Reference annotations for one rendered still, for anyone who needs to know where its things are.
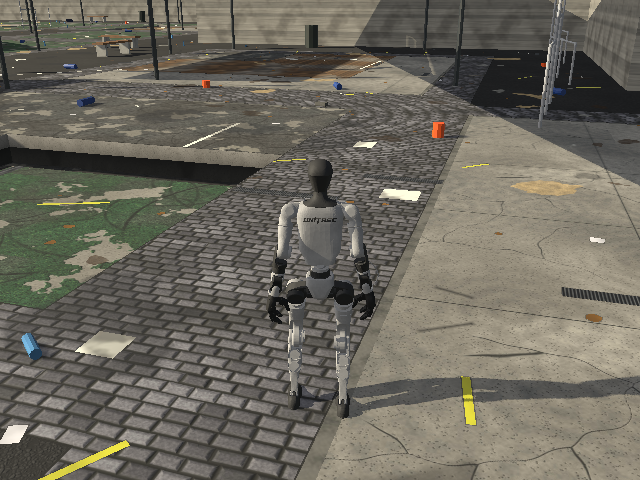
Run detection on left robot hand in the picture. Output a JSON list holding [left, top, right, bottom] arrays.
[[266, 295, 290, 324]]

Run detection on right robot upper arm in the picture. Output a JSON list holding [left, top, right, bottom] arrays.
[[341, 202, 365, 258]]

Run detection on right robot hand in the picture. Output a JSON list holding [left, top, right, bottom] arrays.
[[352, 291, 376, 320]]

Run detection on left robot upper arm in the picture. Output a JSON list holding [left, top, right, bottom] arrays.
[[276, 202, 299, 260]]

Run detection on robot right foot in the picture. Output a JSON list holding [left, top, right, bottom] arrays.
[[335, 392, 350, 419]]

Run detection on humanoid robot torso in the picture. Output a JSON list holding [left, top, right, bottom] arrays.
[[296, 197, 344, 300]]

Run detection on left robot forearm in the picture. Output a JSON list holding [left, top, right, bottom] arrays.
[[268, 244, 287, 297]]

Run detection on right robot forearm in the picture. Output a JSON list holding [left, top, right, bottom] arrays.
[[354, 243, 373, 294]]

